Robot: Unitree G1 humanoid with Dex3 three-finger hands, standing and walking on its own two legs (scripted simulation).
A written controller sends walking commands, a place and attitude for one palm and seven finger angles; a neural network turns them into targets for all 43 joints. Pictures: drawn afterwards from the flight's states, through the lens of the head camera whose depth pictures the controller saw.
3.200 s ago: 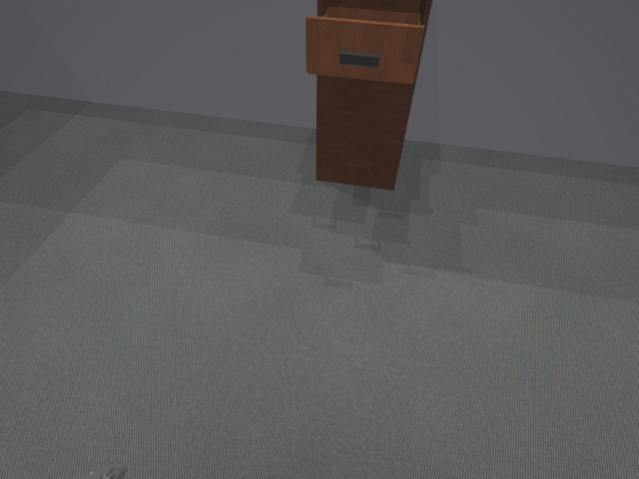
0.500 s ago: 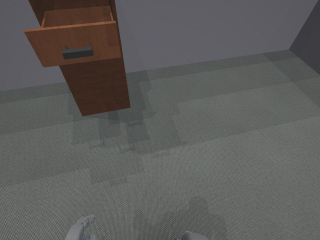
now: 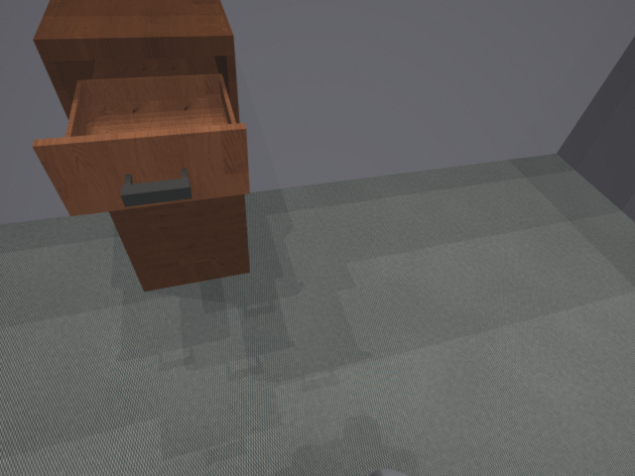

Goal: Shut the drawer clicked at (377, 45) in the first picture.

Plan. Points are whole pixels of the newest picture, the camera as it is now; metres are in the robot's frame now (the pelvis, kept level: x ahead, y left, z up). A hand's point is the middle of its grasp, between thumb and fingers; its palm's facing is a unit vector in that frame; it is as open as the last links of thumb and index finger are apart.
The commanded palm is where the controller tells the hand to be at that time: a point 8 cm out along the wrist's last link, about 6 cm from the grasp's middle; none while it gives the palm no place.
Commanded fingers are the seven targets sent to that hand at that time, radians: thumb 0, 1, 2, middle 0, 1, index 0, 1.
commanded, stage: walk to a spot facing it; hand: left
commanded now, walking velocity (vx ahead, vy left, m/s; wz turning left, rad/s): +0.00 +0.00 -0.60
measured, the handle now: (157, 184) +0.57 +0.34 -0.01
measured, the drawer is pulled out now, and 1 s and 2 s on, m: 0.30 0.30 0.30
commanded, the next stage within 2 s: turn to face it in 0.02 s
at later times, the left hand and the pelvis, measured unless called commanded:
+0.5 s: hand (243, 423) +0.23 +0.12 -0.17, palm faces +0.02 -0.98 -0.18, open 7.4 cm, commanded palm none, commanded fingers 0.00 0.90 0.90 -0.20 -0.30 -0.20 -0.30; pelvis +0.11 -0.04 -0.01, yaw +3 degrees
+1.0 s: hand out of the picture +0.09 +0.21 -0.17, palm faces +0.29 -0.91 -0.30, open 7.4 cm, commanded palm none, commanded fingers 0.00 0.90 0.90 -0.20 -0.30 -0.20 -0.30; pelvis +0.10 -0.01 +0.00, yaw +15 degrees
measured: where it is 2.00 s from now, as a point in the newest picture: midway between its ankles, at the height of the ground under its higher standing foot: outside the picture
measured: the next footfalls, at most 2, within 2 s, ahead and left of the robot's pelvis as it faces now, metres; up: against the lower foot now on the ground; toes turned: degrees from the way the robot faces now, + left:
right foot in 0.30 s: +0.19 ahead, -0.14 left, +0.00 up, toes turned -12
left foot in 0.66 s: +0.15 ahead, +0.10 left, +0.00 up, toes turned +17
